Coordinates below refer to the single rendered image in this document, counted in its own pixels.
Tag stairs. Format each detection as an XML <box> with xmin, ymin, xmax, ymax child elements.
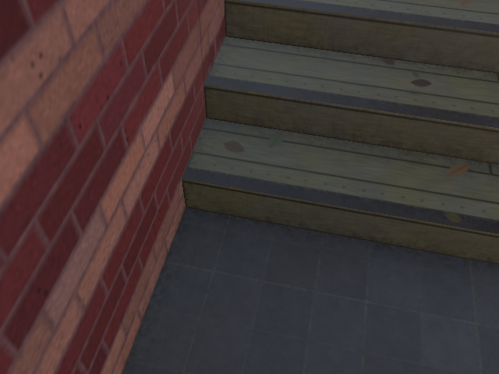
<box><xmin>182</xmin><ymin>0</ymin><xmax>499</xmax><ymax>265</ymax></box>

